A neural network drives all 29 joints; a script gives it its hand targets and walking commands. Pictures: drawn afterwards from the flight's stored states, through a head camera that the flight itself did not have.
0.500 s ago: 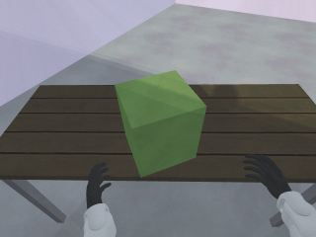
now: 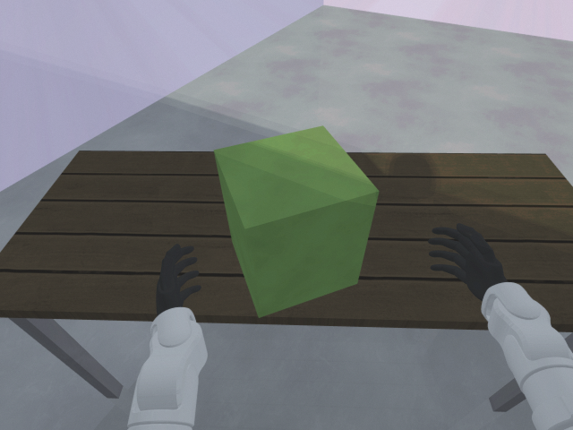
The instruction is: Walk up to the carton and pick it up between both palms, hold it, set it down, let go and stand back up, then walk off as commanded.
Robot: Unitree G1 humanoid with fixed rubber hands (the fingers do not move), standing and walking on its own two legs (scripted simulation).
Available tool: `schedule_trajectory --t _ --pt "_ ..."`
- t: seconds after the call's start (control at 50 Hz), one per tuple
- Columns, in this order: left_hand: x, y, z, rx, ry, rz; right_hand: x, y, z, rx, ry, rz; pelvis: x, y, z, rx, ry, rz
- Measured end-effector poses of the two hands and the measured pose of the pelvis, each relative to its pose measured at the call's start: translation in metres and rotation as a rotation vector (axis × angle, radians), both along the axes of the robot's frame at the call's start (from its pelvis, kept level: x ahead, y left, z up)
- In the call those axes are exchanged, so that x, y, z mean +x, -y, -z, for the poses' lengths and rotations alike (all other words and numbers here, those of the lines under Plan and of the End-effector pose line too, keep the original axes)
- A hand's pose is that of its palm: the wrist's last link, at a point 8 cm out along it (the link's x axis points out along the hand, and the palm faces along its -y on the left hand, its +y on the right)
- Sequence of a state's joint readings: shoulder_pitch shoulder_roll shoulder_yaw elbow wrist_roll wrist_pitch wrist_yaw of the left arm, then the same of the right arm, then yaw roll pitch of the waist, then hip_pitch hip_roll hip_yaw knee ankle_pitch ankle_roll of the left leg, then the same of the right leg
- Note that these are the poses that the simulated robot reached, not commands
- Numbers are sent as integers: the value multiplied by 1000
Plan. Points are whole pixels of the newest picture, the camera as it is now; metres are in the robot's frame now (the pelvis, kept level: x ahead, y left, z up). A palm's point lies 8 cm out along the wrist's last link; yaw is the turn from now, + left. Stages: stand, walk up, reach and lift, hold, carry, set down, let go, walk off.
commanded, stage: reach and lift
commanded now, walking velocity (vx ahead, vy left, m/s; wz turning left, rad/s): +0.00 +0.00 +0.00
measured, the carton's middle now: (290, 221) +0.48 +0.03 +0.00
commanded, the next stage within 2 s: none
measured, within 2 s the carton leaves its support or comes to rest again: neither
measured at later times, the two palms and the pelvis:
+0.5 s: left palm (164, 254) +0.31 +0.19 +0.12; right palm (460, 212) +0.38 -0.21 +0.12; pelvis +0.00 +0.00 +0.00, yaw +0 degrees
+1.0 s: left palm (154, 214) +0.36 +0.21 +0.15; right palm (434, 159) +0.44 -0.18 +0.17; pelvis +0.00 +0.00 +0.00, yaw +0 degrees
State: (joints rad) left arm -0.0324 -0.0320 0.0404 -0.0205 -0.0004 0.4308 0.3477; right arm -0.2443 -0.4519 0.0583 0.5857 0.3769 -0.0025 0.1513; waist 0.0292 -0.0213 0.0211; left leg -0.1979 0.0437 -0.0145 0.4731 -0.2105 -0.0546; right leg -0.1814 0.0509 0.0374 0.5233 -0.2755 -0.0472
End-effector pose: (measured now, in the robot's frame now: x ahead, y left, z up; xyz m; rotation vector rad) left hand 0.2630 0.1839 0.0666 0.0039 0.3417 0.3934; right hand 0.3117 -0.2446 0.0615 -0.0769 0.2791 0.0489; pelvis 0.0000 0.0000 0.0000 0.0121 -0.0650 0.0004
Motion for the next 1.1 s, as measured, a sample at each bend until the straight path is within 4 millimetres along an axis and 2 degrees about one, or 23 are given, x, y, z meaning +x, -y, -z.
schedule_trajectory --t 0.34,0.58,0.86,1.1 --pt "31 -9 -35 9 -33 -17 51 -25 -50 13 11 -49 -1 2 -1 -3 -6 2" --pt "54 -13 -57 19 -10 -16 77 -35 -70 9 26 -70 3 3 -1 -5 -22 4" --pt "79 -25 -71 33 -10 -30 114 -55 -100 15 60 -120 4 3 -2 -6 -62 4" --pt "104 -30 -82 38 -6 -25 142 -71 -114 29 58 -144 0 2 -1 -8 -114 5"
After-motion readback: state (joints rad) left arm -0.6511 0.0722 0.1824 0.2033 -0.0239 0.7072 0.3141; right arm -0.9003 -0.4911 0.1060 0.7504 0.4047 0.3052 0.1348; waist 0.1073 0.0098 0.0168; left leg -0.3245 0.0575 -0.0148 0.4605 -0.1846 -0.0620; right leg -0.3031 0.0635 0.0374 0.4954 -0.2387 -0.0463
